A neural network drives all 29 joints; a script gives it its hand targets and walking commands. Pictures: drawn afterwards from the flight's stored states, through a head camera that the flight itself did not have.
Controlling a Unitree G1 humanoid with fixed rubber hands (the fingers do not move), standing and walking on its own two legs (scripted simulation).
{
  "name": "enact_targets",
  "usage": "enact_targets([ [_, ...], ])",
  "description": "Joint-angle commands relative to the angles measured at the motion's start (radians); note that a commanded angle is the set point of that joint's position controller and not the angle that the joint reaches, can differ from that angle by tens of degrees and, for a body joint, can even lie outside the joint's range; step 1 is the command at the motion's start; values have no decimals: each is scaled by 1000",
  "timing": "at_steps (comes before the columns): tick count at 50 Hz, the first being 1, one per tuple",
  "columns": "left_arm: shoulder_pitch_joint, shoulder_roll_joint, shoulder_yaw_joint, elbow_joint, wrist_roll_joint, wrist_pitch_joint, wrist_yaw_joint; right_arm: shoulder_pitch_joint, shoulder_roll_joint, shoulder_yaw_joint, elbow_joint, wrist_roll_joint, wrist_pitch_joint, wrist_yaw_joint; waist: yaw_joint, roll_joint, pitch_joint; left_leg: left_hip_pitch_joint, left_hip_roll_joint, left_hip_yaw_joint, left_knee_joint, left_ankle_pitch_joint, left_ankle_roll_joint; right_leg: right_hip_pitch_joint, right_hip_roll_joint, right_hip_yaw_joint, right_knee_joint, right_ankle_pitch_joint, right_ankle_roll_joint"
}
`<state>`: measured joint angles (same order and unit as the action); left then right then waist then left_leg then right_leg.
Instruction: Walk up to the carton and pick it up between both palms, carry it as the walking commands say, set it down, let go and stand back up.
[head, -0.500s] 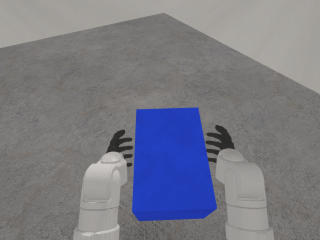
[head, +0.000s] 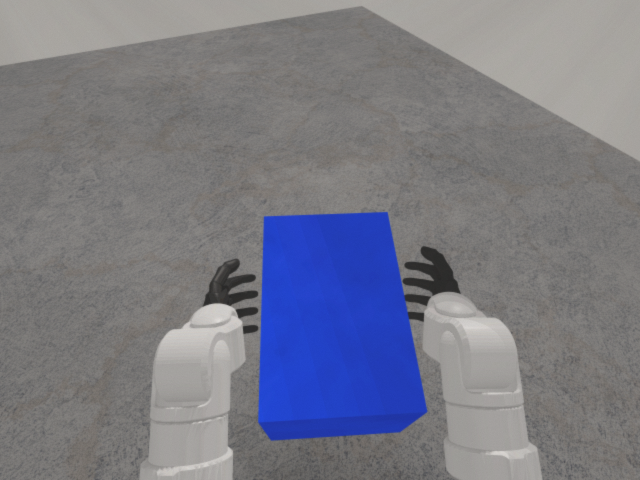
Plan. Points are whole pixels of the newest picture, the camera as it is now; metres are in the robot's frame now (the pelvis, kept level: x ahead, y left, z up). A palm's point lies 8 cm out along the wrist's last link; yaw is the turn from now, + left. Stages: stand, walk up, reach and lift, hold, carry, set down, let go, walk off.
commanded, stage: carry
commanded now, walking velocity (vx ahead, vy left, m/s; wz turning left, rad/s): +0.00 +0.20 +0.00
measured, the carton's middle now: (331, 322) +0.32 +0.02 +0.00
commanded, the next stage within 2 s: none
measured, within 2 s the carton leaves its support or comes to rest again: neither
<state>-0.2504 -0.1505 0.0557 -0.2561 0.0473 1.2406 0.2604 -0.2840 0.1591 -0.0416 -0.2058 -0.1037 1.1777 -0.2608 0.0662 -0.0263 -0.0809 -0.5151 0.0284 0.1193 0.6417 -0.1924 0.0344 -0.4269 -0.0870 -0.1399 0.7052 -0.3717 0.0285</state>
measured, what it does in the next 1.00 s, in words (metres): steps to the left: left foot, then right foot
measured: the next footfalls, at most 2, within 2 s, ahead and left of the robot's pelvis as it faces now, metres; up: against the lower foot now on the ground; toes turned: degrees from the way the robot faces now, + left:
left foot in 0.16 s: +0.07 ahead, +0.20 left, +0.00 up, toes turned -21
right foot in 0.48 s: -0.07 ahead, +0.00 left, +0.00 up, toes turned -8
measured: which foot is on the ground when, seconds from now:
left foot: down 0.00-0.00, up 0.02-0.14, down 0.16-1.00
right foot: down 0.00-0.18, up 0.20-0.46, down 0.48-1.00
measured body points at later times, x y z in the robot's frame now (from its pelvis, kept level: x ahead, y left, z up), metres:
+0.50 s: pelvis -0.06 +0.12 +0.02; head -0.07 +0.13 +0.47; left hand +0.24 +0.26 +0.11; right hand +0.25 -0.01 +0.11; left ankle +0.03 +0.18 -0.72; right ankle -0.11 +0.01 -0.72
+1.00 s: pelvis -0.08 +0.13 +0.02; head -0.10 +0.14 +0.47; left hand +0.21 +0.26 +0.10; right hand +0.22 +0.00 +0.11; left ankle +0.03 +0.18 -0.72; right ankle -0.11 +0.01 -0.72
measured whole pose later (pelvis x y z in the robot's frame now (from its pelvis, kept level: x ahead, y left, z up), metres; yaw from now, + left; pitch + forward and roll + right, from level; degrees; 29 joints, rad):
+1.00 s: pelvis -0.08 +0.13 +0.02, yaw -2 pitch +5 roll -2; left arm -0.29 -0.16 0.05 -0.17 0.06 1.23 0.27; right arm -0.29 0.16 -0.08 -0.18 -0.10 1.20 -0.26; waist 0.03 0.02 -0.15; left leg -0.46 -0.01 0.18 0.38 -0.03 0.11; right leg -0.31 -0.03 -0.10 0.51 -0.29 0.01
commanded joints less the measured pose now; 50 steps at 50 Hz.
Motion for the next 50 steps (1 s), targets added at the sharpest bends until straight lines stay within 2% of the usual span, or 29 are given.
enact_targets([
  [1,-521,-1024,-552,-147,-345,-69,-234,-253,1020,426,-68,253,-26,185,-53,-243,-288,-187,27,-42,163,-192,-31,273,-417,613,-435,24,-134],
  [2,-456,-1086,-548,-111,-354,-81,-237,-326,1005,452,-176,272,-32,178,-57,-295,-320,-189,41,-125,302,-219,-37,271,-450,601,-379,312,-207],
  [3,-504,-1095,-559,-185,-363,-97,-233,-324,1045,467,-182,282,-29,182,-52,-202,-343,-111,60,-124,274,-191,-38,255,-372,417,-344,404,-197],
  [5,-358,-1069,-488,-96,-298,-94,-219,-370,1010,504,-210,314,-25,189,-50,-219,-314,54,49,-62,126,-92,-46,165,-250,170,-280,411,-120],
  [6,-437,-1093,-532,-227,-321,-119,-216,-368,1067,522,-244,359,-46,205,-56,-126,-354,188,27,-32,0,-50,-36,130,-217,134,-216,325,-83],
  [7,-416,-1082,-524,-181,-294,-112,-208,-400,1051,516,-240,370,-47,208,-58,-86,-348,270,9,-12,-77,-24,-33,56,-174,73,-188,80,-41],
  [8,-376,-1027,-506,-170,-276,-105,-196,-321,1036,505,-168,353,-32,200,-60,-21,-303,304,63,-52,-206,-26,-39,29,-123,53,-122,73,-17],
  [9,-338,-994,-483,-129,-252,-86,-191,-353,999,510,-167,354,-18,198,-50,50,-290,326,186,-217,-258,9,-17,-33,-74,21,-32,-36,22],
  [10,-362,-982,-507,-159,-269,-82,-189,-290,963,476,-143,333,-18,200,-64,260,-312,275,350,-489,-408,-106,50,-86,29,-20,125,-178,61],
  [13,-429,-1054,-527,-158,-285,-80,-194,-381,1040,502,-191,370,-20,215,-49,119,-345,311,277,-289,-353,-24,64,-53,14,82,236,-106,25],
  [14,-439,-1058,-527,-151,-290,-80,-199,-365,1032,476,-183,355,-28,216,-57,174,-341,319,242,-243,-335,26,41,-26,23,78,197,-97,20],
  [15,-463,-1075,-556,-182,-311,-85,-200,-335,1043,468,-182,343,-27,216,-55,138,-329,316,222,-209,-349,-2,28,-18,25,68,186,-66,27],
  [16,-540,-1076,-588,-243,-335,-94,-197,-344,1064,457,-174,349,-38,218,-59,219,-371,352,229,-195,-316,94,57,7,36,62,107,-75,15],
  [17,-517,-1091,-580,-194,-324,-85,-191,-365,1058,467,-184,345,-33,214,-59,163,-386,386,231,-202,-327,86,54,31,44,63,78,-83,17],
  [19,-444,-1051,-552,-144,-320,-61,-190,-278,992,401,-134,307,-18,202,-65,237,-407,381,244,-246,-379,-53,46,73,41,64,11,-73,12],
  [22,-398,-1030,-493,-86,-293,-53,-192,-305,999,442,-122,316,-1,200,-56,65,-397,414,228,-226,-329,57,45,169,52,34,-295,4,-6],
  [23,-432,-1015,-503,-85,-298,-46,-192,-263,982,399,-58,287,6,196,-64,104,-363,377,204,-197,-337,23,21,196,29,54,-324,31,-13],
  [24,-462,-1039,-506,-79,-321,-47,-207,-294,1010,416,-72,284,-1,192,-68,22,-322,291,181,-214,-334,2,16,231,-5,98,-317,42,-24],
  [26,-413,-1026,-475,-16,-293,-46,-208,-301,965,392,-64,276,15,191,-59,24,-331,240,141,-174,-357,-94,-31,132,-68,179,-284,-77,-65],
  [29,-486,-1095,-465,-84,-304,-72,-204,-473,1064,478,-163,350,2,200,-58,-55,-342,279,178,-230,-359,-70,-11,126,-15,131,-263,-9,-54],
  [33,-506,-1080,-481,-129,-291,-84,-192,-444,1055,454,-126,363,-3,213,-45,137,-385,241,154,-195,-436,-165,-52,203,25,75,-243,-45,-75],
  [35,-459,-1053,-446,-47,-273,-71,-195,-406,1030,450,-79,334,11,204,-52,9,-339,218,158,-214,-400,-185,-23,150,-11,132,-269,-66,-69],
  [36,-526,-1067,-480,-148,-310,-93,-201,-409,1059,454,-131,349,-6,206,-58,43,-404,290,156,-192,-391,-89,-39,191,8,114,-241,0,-73],
  [40,-485,-1077,-497,-91,-290,-83,-188,-403,1023,428,-103,328,-7,205,-52,139,-377,333,172,-198,-441,-123,-62,135,33,82,-206,11,-57],
  [42,-499,-1071,-486,-115,-305,-87,-198,-387,1039,441,-113,324,-8,198,-51,28,-405,356,180,-190,-373,-64,-14,141,4,128,-247,67,-72],
  [44,-477,-1059,-494,-117,-315,-87,-197,-327,1009,409,-97,300,-7,195,-55,76,-414,310,169,-173,-352,-56,-3,147,-9,132,-230,66,-57],
  [47,-528,-1030,-495,-126,-298,-82,-190,-348,1004,399,-46,296,5,199,-54,79,-347,263,171,-193,-411,-155,-9,146,7,128,-246,0,-67],
  [48,-450,-1058,-478,-86,-303,-80,-202,-386,998,432,-125,313,-5,196,-52,7,-334,281,170,-178,-362,-123,2,89,-5,153,-272,2,-63],
  [50,-542,-1074,-506,-129,-320,-86,-204,-435,1029,441,-120,324,-13,198,-53,48,-337,291,176,-187,-370,-112,-2,113,-2,164,-262,4,-78],
])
